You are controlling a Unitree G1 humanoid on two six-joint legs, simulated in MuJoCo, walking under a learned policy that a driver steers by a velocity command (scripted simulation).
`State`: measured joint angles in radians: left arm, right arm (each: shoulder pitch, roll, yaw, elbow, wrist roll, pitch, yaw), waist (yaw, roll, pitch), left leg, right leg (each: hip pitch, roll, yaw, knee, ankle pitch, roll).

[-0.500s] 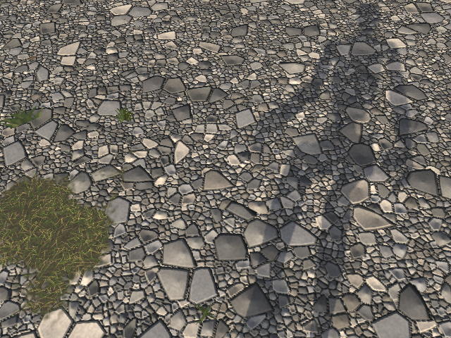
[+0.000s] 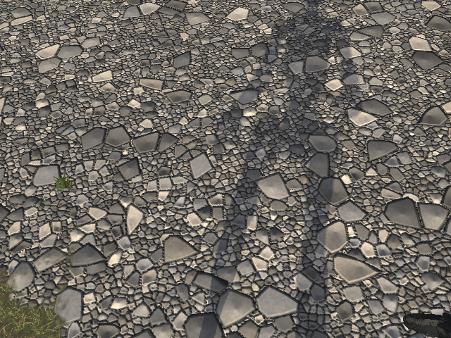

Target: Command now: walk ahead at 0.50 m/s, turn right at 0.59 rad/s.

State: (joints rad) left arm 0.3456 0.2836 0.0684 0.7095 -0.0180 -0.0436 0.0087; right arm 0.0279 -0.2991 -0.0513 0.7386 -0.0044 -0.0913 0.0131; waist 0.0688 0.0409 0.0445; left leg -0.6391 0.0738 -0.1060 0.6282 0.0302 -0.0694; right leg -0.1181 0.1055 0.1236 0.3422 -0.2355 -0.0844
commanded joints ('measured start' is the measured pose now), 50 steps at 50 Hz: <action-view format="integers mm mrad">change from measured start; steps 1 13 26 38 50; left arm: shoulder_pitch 23 -69 -201 -294 -225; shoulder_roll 175 144 71 89 51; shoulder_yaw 51 34 7 2 0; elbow -41 -97 -137 -70 68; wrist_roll -8 3 21 43 33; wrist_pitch -7 11 19 35 41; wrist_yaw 10 12 -21 -5 16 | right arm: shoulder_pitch -108 161 168 257 172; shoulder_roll -79 -68 -162 -62 -73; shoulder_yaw -15 -27 -40 2 13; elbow -93 -22 88 145 175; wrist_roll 11 -15 33 3 -7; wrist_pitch -24 -13 27 110 60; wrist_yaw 11 2 -10 -36 -32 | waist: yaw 5 -100 -83 -115 -73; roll -123 43 59 -185 9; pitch -19 -27 -108 -164 -46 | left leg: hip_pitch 128 557 543 386 337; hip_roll -56 196 155 -18 6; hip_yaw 29 -235 76 97 56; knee -96 -372 -280 98 -248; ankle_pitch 62 -136 324 -420 -302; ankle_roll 8 244 235 -15 67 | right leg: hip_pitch -79 -580 -247 -161 -56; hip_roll -225 -170 -123 -294 -137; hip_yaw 192 27 -101 80 -55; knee -67 877 199 -23 108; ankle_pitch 122 -133 167 302 146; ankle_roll -127 81 68 -121 55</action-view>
